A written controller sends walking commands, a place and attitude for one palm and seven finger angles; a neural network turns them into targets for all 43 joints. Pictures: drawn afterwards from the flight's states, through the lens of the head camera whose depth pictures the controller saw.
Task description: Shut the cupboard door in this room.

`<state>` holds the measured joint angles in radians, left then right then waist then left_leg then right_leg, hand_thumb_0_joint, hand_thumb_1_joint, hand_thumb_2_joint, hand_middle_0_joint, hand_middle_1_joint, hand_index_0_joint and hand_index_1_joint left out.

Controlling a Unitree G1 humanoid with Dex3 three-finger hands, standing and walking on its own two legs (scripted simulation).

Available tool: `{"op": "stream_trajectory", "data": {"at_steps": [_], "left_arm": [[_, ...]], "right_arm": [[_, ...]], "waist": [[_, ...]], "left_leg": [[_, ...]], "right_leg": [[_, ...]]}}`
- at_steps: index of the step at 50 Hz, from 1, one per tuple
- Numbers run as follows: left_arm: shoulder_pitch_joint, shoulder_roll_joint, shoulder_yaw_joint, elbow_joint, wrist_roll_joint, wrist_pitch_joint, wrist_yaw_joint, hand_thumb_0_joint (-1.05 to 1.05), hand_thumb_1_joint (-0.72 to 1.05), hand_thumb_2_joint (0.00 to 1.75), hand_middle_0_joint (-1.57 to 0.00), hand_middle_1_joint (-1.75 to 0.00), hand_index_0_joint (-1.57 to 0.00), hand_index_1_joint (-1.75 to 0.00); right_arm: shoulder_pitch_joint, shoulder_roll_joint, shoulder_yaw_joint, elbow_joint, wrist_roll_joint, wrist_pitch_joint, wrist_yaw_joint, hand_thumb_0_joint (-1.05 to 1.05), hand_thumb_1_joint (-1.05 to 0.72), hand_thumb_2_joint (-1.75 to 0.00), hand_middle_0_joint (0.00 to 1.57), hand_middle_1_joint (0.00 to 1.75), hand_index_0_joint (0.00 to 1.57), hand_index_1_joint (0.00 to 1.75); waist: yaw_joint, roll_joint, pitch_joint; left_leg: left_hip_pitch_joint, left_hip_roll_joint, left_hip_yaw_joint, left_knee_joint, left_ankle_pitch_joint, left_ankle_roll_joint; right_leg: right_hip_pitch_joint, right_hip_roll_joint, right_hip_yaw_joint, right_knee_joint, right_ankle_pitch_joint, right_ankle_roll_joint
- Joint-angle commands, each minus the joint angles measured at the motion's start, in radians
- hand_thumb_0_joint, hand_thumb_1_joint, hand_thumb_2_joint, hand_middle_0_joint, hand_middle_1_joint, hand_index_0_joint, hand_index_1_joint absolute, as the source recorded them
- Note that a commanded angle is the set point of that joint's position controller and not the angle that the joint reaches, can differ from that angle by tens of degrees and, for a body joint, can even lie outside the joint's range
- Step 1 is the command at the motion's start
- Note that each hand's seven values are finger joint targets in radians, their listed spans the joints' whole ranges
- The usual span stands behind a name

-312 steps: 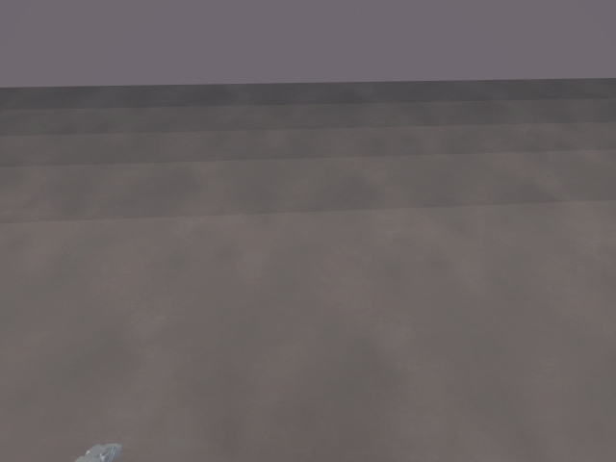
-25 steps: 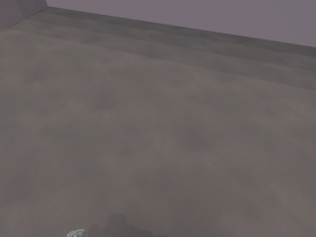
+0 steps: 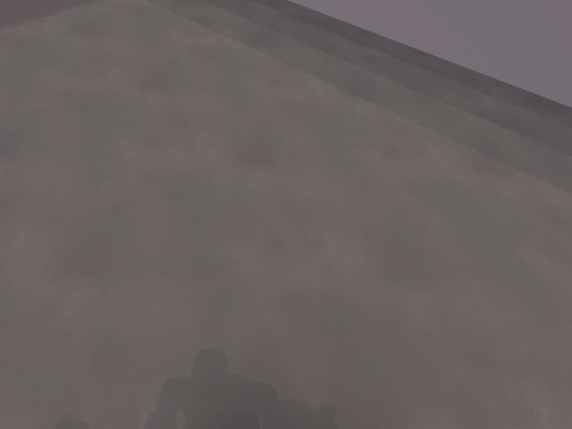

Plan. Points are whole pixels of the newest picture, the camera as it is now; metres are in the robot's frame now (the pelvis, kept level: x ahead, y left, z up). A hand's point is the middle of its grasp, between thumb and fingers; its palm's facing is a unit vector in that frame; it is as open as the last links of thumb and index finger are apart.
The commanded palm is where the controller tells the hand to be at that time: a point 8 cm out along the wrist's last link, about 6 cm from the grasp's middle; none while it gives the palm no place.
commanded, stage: turn or walk to find it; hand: left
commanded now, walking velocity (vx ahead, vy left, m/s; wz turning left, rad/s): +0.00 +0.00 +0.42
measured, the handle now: out of the picture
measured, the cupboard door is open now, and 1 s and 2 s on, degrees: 77 77 77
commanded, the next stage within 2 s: none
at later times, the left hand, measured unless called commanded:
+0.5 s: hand out of the picture +0.02 +0.17 -0.13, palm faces +0.23 -0.93 -0.28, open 7.4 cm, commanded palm none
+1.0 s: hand out of the picture -0.09 +0.22 -0.16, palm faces +0.45 -0.85 -0.26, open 7.4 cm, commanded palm none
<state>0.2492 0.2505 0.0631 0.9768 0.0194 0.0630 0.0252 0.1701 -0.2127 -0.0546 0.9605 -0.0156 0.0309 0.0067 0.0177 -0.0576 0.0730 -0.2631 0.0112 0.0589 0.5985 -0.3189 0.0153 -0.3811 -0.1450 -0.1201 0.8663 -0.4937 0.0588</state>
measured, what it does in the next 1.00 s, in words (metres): steps on the spot, turning left: right foot, then left foot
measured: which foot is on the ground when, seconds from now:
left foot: down 0.00-0.34, up 0.36-0.74, down 0.76-1.00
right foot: up 0.00-0.32, down 0.34-0.76, up 0.78-1.00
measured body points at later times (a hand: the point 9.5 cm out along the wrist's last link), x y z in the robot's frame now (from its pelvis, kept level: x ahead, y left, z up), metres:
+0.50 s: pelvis -0.02 -0.03 +0.01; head +0.00 -0.06 +0.46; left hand +0.01 +0.22 -0.11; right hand +0.08 -0.28 -0.15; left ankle -0.07 +0.10 -0.65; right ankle +0.00 -0.13 -0.73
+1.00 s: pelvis -0.05 +0.00 +0.01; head -0.03 +0.01 +0.46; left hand -0.12 +0.26 -0.14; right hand +0.13 -0.19 -0.13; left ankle -0.09 +0.10 -0.73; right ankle -0.01 -0.13 -0.67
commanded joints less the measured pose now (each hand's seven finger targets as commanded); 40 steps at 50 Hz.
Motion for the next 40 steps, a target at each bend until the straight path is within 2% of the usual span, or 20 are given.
{"op": "stream_trajectory", "data": {"at_steps": [1, 4, 8, 13, 14, 15, 16, 17, 18, 19, 21, 23, 27, 32, 34, 36, 37, 38, 39, 40], "left_arm": [[-0.073, 0.065, 0.018, -0.093, -0.002, -0.029, -0.013, 0.00, 0.90, 0.90, -0.20, -0.30, -0.20, -0.30], [-0.045, 0.062, 0.012, -0.080, -0.006, -0.031, -0.015, 0.00, 0.90, 0.90, -0.20, -0.30, -0.20, -0.30], [-0.088, 0.054, 0.008, -0.106, -0.009, -0.031, -0.011, 0.00, 0.90, 0.90, -0.20, -0.30, -0.20, -0.30], [-0.037, 0.048, 0.007, -0.110, -0.013, -0.040, -0.005, 0.00, 0.90, 0.90, -0.20, -0.30, -0.20, -0.30], [0.000, 0.048, 0.008, -0.103, -0.014, -0.045, -0.004, 0.00, 0.90, 0.90, -0.20, -0.30, -0.20, -0.30], [0.040, 0.058, 0.012, -0.094, -0.012, -0.052, -0.002, 0.00, 0.90, 0.90, -0.20, -0.30, -0.20, -0.30], [0.066, 0.098, 0.019, -0.090, -0.004, -0.062, 0.003, 0.00, 0.90, 0.90, -0.20, -0.30, -0.20, -0.30], [0.071, 0.186, 0.037, -0.097, 0.011, -0.070, 0.011, 0.00, 0.90, 0.90, -0.20, -0.30, -0.20, -0.30], [0.052, 0.211, 0.042, -0.116, 0.005, -0.065, 0.011, 0.00, 0.90, 0.90, -0.20, -0.30, -0.20, -0.30], [0.004, 0.182, 0.043, -0.128, 0.003, -0.066, 0.015, 0.00, 0.90, 0.90, -0.20, -0.30, -0.20, -0.30], [-0.084, 0.121, 0.022, -0.144, 0.001, -0.069, 0.009, 0.00, 0.90, 0.90, -0.20, -0.30, -0.20, -0.30], [-0.099, 0.097, 0.015, -0.146, 0.003, -0.074, 0.011, 0.00, 0.90, 0.90, -0.20, -0.30, -0.20, -0.30], [-0.022, 0.120, 0.021, -0.114, 0.008, -0.074, 0.012, 0.00, 0.90, 0.90, -0.20, -0.30, -0.20, -0.30], [0.036, 0.166, 0.037, -0.073, 0.014, -0.066, 0.008, 0.00, 0.90, 0.90, -0.20, -0.30, -0.20, -0.30], [0.032, 0.172, 0.040, -0.065, 0.013, -0.062, 0.007, 0.00, 0.90, 0.90, -0.20, -0.30, -0.20, -0.30], [0.014, 0.162, 0.038, -0.060, 0.001, -0.053, 0.003, 0.00, 0.90, 0.90, -0.20, -0.30, -0.20, -0.30], [0.019, 0.128, 0.034, -0.073, -0.007, -0.046, 0.000, 0.00, 0.90, 0.90, -0.20, -0.30, -0.20, -0.30], [0.009, 0.064, 0.018, -0.106, -0.010, -0.042, -0.008, 0.00, 0.90, 0.90, -0.20, -0.30, -0.20, -0.30], [-0.060, 0.057, 0.007, -0.132, 0.000, -0.030, -0.003, 0.00, 0.90, 0.90, -0.20, -0.30, -0.20, -0.30], [-0.102, 0.058, 0.013, -0.127, -0.001, -0.024, 0.000, 0.00, 0.90, 0.90, -0.20, -0.30, -0.20, -0.30]], "right_arm": [[0.032, -0.187, -0.033, -0.045, -0.008, -0.023, -0.027, 0.00, -0.90, -0.90, 0.20, 0.30, 0.20, 0.30], [0.030, -0.187, -0.032, -0.052, -0.003, -0.027, -0.027, 0.00, -0.90, -0.90, 0.20, 0.30, 0.20, 0.30], [0.059, -0.194, -0.040, -0.050, -0.006, -0.019, -0.023, 0.00, -0.90, -0.90, 0.20, 0.30, 0.20, 0.30], [0.024, -0.195, -0.049, -0.069, -0.010, -0.008, -0.017, 0.00, -0.90, -0.90, 0.20, 0.30, 0.20, 0.30], [0.009, -0.194, -0.051, -0.077, -0.009, -0.006, -0.016, 0.00, -0.90, -0.90, 0.20, 0.30, 0.20, 0.30], [-0.002, -0.182, -0.049, -0.083, -0.004, -0.005, -0.014, 0.00, -0.90, -0.90, 0.20, 0.30, 0.20, 0.30], [0.007, -0.144, -0.047, -0.088, 0.004, -0.006, -0.009, 0.00, -0.90, -0.90, 0.20, 0.30, 0.20, 0.30], [0.022, -0.076, -0.034, -0.111, 0.008, -0.007, -0.003, 0.00, -0.90, -0.90, 0.20, 0.30, 0.20, 0.30], [-0.007, -0.110, -0.046, -0.123, -0.002, 0.007, -0.005, 0.00, -0.90, -0.90, 0.20, 0.30, 0.20, 0.30], [-0.015, -0.127, -0.052, -0.110, -0.007, 0.018, -0.004, 0.00, -0.90, -0.90, 0.20, 0.30, 0.20, 0.30], [0.023, -0.117, -0.054, -0.067, -0.009, 0.025, 0.009, 0.00, -0.90, -0.90, 0.20, 0.30, 0.20, 0.30], [0.062, -0.101, -0.049, -0.045, -0.007, 0.027, 0.015, 0.00, -0.90, -0.90, 0.20, 0.30, 0.20, 0.30], [0.014, -0.089, -0.038, -0.052, -0.005, 0.027, 0.013, 0.00, -0.90, -0.90, 0.20, 0.30, 0.20, 0.30], [-0.038, -0.068, -0.019, -0.061, 0.006, 0.011, 0.009, 0.00, -0.90, -0.90, 0.20, 0.30, 0.20, 0.30], [-0.004, -0.066, -0.016, -0.054, 0.008, 0.003, 0.004, 0.00, -0.90, -0.90, 0.20, 0.30, 0.20, 0.30], [0.054, -0.086, -0.019, -0.035, 0.005, -0.006, 0.003, 0.00, -0.90, -0.90, 0.20, 0.30, 0.20, 0.30], [0.083, -0.144, -0.030, -0.034, 0.001, -0.016, 0.003, 0.00, -0.90, -0.90, 0.20, 0.30, 0.20, 0.30], [0.109, -0.235, -0.050, -0.041, -0.004, -0.019, 0.001, 0.00, -0.90, -0.90, 0.20, 0.30, 0.20, 0.30], [0.150, -0.264, -0.057, -0.025, -0.006, -0.014, -0.006, 0.00, -0.90, -0.90, 0.20, 0.30, 0.20, 0.30], [0.136, -0.241, -0.053, -0.016, -0.008, -0.017, -0.018, 0.00, -0.90, -0.90, 0.20, 0.30, 0.20, 0.30]], "waist": [[-0.032, 0.225, -0.058], [-0.030, 0.203, -0.098], [-0.054, 0.199, -0.088], [-0.031, 0.215, -0.102], [-0.010, 0.217, -0.109], [0.011, 0.170, -0.117], [0.021, 0.068, -0.125], [0.021, -0.194, -0.109], [0.036, -0.228, -0.085], [0.020, -0.204, -0.057], [-0.031, -0.080, -0.008], [-0.046, -0.081, -0.024], [-0.002, -0.106, -0.042], [0.036, -0.148, -0.082], [0.018, -0.151, -0.106], [-0.021, -0.092, -0.123], [-0.040, 0.053, -0.149], [-0.053, 0.333, -0.137], [-0.091, 0.326, -0.124], [-0.085, 0.329, -0.102]], "left_leg": [[0.117, 0.251, -0.274, -0.269, 0.488, 0.137], [0.162, 0.220, -0.235, -0.253, 0.556, 0.137], [0.158, 0.231, -0.300, -0.251, 0.515, 0.157], [0.072, 0.200, -0.360, -0.220, 0.462, 0.143], [0.028, 0.183, -0.355, -0.196, 0.425, 0.127], [-0.027, 0.150, -0.340, -0.157, 0.354, 0.096], [-0.130, 0.087, -0.288, -0.063, 0.217, 0.044], [-0.309, -0.058, -0.131, 0.141, -0.081, -0.028], [-0.298, -0.053, -0.127, 0.350, -0.251, -0.040], [-0.291, -0.029, -0.164, 0.484, -0.224, -0.033], [-0.289, -0.003, -0.139, 0.608, -0.096, -0.046], [-0.271, 0.006, -0.111, 0.610, -0.041, -0.063], [-0.251, 0.023, -0.063, 0.460, -0.091, -0.085], [-0.157, 0.018, 0.004, 0.199, -0.154, -0.075], [-0.087, 0.009, 0.028, 0.068, -0.109, -0.067], [0.077, 0.010, 0.037, -0.141, 0.086, -0.052], [0.202, 0.099, -0.077, -0.226, 0.201, -0.016], [0.280, 0.330, -0.362, -0.264, 0.461, 0.080], [0.182, 0.396, -0.410, -0.298, 0.465, 0.165], [0.142, 0.356, -0.391, -0.301, 0.438, 0.166]], "right_leg": [[-0.169, 0.026, 0.091, 0.241, 0.045, 0.011], [-0.132, 0.044, 0.083, 0.174, 0.067, 0.024], [-0.095, 0.067, 0.085, 0.051, 0.034, 0.024], [0.063, 0.109, 0.070, -0.186, 0.091, 0.006], [0.132, 0.112, 0.063, -0.275, 0.154, 0.005], [0.223, 0.106, 0.060, -0.401, 0.253, 0.002], [0.333, 0.019, 0.140, -0.518, 0.290, -0.018], [0.397, -0.227, 0.405, -0.587, 0.317, -0.114], [0.254, -0.346, 0.454, -0.627, 0.316, -0.207], [0.173, -0.304, 0.434, -0.641, 0.254, -0.223], [0.129, -0.198, 0.263, -0.608, 0.274, -0.181], [0.148, -0.158, 0.167, -0.586, 0.350, -0.163], [0.229, -0.186, 0.123, -0.560, 0.447, -0.186], [0.295, -0.215, 0.096, -0.479, 0.644, -0.205], [0.292, -0.216, 0.075, -0.425, 0.685, -0.184], [0.201, -0.182, 0.011, -0.332, 0.588, -0.112], [0.077, -0.125, -0.031, -0.199, 0.436, -0.059], [-0.153, -0.003, -0.067, -0.004, 0.001, 0.006], [-0.151, 0.022, 0.011, 0.139, -0.141, 0.006], [-0.173, 0.019, 0.073, 0.206, -0.100, 0.002]]}}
